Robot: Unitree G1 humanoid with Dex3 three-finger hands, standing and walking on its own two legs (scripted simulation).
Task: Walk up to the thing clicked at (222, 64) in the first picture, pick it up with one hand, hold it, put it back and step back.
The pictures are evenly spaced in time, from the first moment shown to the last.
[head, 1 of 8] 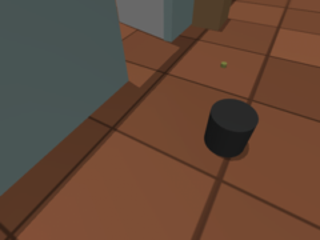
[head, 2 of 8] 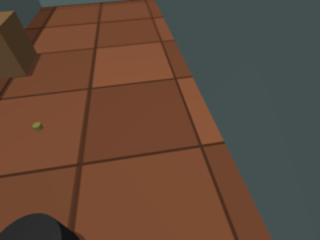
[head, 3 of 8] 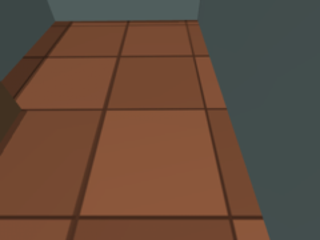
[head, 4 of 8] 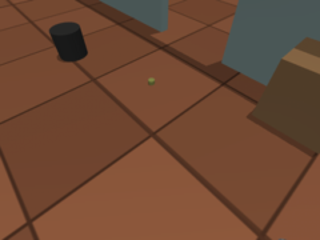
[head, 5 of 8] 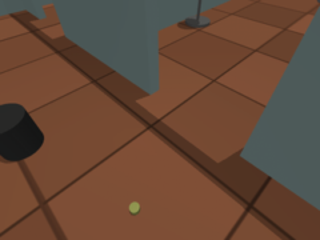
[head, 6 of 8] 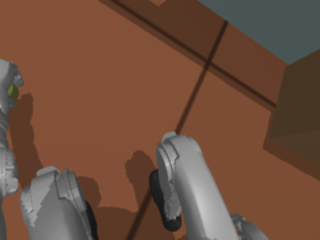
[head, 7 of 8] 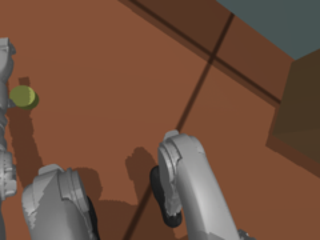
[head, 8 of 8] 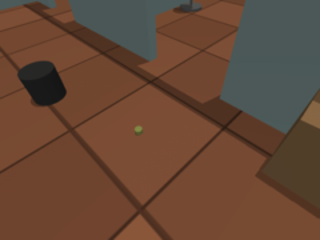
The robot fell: no
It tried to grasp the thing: yes
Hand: left
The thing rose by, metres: 0.69
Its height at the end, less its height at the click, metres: +0.00
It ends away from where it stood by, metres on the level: 0.01
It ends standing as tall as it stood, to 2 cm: yes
